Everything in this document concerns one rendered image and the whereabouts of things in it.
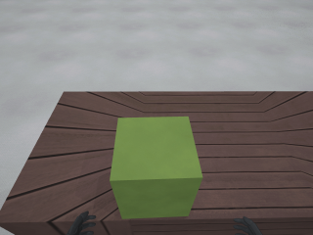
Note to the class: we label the carton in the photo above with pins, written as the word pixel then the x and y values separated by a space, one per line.
pixel 156 170

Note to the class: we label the pedestal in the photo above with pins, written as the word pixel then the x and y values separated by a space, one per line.
pixel 255 150

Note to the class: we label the left robot hand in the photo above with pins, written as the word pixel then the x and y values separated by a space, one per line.
pixel 77 226

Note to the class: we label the right robot hand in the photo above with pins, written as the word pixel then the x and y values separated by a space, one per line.
pixel 250 227

